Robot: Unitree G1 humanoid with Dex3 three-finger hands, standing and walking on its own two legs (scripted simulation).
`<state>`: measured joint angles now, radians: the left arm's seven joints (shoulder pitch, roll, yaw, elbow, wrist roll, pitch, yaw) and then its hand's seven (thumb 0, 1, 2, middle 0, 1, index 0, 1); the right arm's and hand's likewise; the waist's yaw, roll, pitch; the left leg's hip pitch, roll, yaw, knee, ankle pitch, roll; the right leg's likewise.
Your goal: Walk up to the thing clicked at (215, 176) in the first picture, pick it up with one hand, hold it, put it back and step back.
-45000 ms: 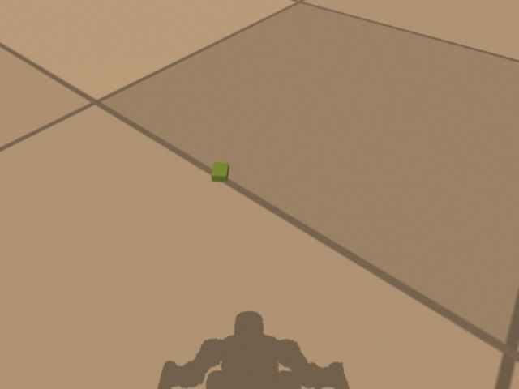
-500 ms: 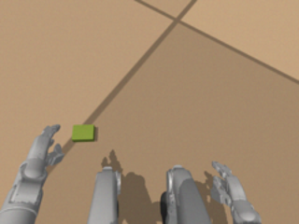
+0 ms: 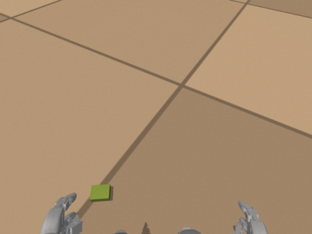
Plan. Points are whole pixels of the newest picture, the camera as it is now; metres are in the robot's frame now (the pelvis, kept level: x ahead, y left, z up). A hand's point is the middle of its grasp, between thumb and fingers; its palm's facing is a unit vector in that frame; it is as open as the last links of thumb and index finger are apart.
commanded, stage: home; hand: left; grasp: from above
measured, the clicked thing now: (100, 192) +0.48 +0.28 -0.68
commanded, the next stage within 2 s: none
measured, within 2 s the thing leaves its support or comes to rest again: neither
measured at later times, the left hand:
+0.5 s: hand (77, 232) +0.17 +0.18 -0.03, palm faces +0.07 -0.98 -0.20, open 7.4 cm
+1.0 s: hand (77, 229) +0.18 +0.18 -0.03, palm faces +0.05 -0.98 -0.20, open 7.4 cm
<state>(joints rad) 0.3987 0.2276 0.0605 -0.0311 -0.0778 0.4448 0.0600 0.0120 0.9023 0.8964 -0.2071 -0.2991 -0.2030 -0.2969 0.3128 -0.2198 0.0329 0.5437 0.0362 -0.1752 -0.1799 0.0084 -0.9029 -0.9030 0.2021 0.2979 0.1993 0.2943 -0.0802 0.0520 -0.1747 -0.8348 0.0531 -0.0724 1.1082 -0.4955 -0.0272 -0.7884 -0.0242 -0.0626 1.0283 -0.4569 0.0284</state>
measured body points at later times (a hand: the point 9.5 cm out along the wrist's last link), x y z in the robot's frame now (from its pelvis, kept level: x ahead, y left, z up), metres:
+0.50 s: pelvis +0.01 +0.00 +0.02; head +0.03 +0.01 +0.47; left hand +0.17 +0.23 -0.01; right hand +0.19 -0.24 -0.04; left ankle +0.03 +0.13 -0.66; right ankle +0.03 -0.14 -0.66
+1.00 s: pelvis +0.02 +0.00 +0.02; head +0.03 +0.00 +0.47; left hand +0.17 +0.23 -0.01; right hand +0.18 -0.24 -0.05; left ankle +0.03 +0.13 -0.66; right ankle +0.03 -0.14 -0.66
